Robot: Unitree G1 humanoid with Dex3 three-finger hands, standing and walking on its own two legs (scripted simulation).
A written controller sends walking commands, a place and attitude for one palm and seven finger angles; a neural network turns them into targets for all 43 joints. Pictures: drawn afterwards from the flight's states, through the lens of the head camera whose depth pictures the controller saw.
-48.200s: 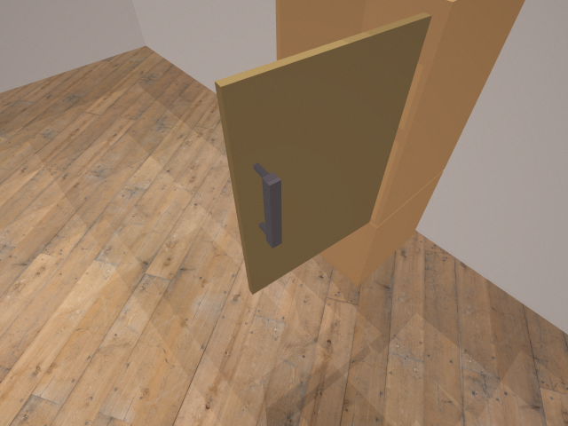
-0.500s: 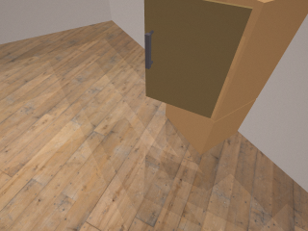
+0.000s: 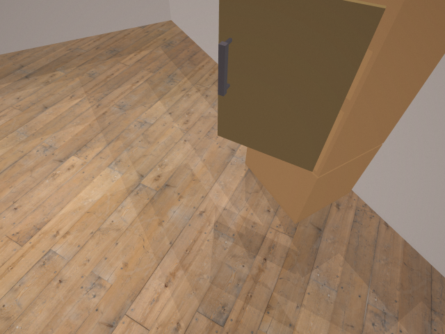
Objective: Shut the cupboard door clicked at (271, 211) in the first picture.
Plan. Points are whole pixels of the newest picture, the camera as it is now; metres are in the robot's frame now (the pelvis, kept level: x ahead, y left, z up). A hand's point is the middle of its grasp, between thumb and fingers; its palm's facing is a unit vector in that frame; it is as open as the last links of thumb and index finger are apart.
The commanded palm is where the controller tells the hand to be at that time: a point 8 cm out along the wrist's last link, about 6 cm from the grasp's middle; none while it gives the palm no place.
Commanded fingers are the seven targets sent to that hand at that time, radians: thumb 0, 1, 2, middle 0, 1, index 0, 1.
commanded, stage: walk to a spot facing it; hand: left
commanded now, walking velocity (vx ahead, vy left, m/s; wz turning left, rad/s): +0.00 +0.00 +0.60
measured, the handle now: (225, 67) +0.89 +0.03 +0.00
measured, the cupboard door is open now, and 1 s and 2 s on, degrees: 32 32 32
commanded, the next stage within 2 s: turn to face it in 1.90 s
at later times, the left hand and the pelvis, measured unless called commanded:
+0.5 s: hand out of the picture +0.05 +0.25 -0.16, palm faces +0.29 -0.92 -0.26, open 7.3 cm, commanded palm none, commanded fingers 0.00 0.90 0.90 -0.20 -0.30 -0.20 -0.30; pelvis +0.00 +0.01 +0.00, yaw +17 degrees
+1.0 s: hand out of the picture -0.06 +0.14 -0.15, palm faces +0.61 -0.74 -0.29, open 7.3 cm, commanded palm none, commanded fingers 0.00 0.90 0.90 -0.20 -0.30 -0.20 -0.30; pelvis +0.03 -0.05 +0.00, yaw +39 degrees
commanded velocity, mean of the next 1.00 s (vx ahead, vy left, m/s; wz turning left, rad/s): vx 0.00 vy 0.00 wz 0.60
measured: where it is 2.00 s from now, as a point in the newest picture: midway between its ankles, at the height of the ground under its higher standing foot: outside the picture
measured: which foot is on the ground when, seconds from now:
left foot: down 0.00-0.68, up 0.70-1.00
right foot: down 0.00-0.18, up 0.20-0.66, down 0.68-1.00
